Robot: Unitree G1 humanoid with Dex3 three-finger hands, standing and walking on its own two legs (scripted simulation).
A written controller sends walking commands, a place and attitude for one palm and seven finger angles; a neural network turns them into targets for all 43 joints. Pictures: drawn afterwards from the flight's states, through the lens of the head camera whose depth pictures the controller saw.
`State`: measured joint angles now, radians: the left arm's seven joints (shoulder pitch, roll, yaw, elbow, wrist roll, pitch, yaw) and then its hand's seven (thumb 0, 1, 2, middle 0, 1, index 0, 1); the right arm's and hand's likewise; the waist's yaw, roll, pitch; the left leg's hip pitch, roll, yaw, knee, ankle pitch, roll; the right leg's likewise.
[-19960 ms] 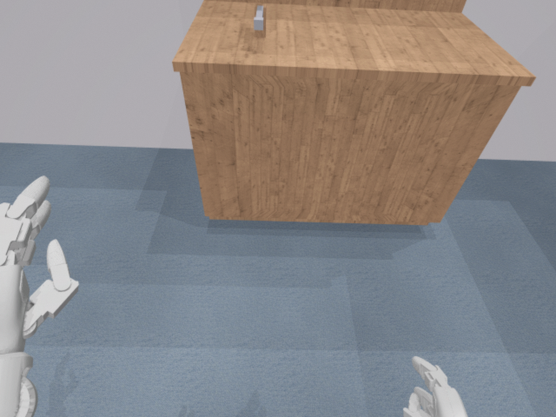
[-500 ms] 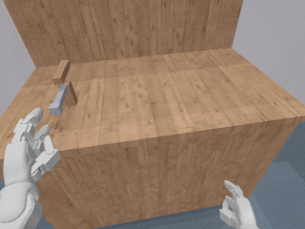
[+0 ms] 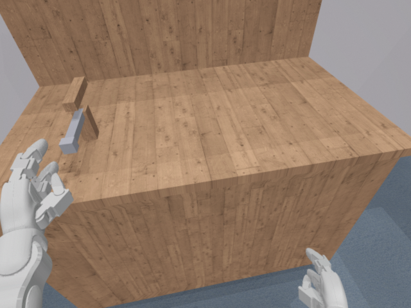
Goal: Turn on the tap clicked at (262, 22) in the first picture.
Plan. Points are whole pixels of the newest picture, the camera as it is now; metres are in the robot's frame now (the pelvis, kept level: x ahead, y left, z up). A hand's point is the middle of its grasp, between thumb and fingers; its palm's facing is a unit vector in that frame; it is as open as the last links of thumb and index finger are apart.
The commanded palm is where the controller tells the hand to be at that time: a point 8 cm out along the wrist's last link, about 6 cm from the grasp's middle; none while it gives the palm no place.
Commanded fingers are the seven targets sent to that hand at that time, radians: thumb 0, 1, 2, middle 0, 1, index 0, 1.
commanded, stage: reach beside the lever's end, fingers flat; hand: left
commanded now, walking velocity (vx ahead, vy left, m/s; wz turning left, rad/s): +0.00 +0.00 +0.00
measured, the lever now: (69, 145) +0.38 +0.38 +0.13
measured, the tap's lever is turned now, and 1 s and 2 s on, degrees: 0 0 0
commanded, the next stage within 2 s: none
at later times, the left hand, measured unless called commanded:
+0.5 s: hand (55, 184) +0.25 +0.31 +0.16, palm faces +0.57 -0.81 -0.09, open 7.6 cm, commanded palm +0.20 +0.35 +0.16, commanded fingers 0.00 0.90 0.90 -0.18 -0.23 -0.18 -0.23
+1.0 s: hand (52, 163) +0.31 +0.37 +0.14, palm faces +0.58 -0.81 -0.09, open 7.7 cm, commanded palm +0.26 +0.40 +0.14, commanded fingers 0.00 0.90 0.90 -0.16 -0.17 -0.16 -0.17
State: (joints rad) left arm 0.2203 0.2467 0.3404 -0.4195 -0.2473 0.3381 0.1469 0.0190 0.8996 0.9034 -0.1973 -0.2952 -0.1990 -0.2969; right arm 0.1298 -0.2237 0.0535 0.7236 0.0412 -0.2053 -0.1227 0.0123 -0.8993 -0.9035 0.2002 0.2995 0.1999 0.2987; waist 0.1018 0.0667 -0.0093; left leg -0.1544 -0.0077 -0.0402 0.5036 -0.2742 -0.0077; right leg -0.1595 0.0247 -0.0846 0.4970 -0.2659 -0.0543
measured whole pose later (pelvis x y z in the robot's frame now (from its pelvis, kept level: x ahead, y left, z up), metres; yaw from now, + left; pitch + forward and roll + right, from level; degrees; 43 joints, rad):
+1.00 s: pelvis +0.00 +0.01 -0.01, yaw -1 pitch +2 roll +0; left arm -0.20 0.47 0.58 0.35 -0.22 0.12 -0.01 0.02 0.90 0.90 -0.16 -0.18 -0.16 -0.19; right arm 0.22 -0.27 0.01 0.73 0.06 -0.18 -0.14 0.01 -0.90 -0.90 0.20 0.30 0.20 0.30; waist 0.03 0.04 -0.03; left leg -0.32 -0.01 -0.02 0.58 -0.30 0.00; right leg -0.32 0.03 -0.07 0.55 -0.28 -0.05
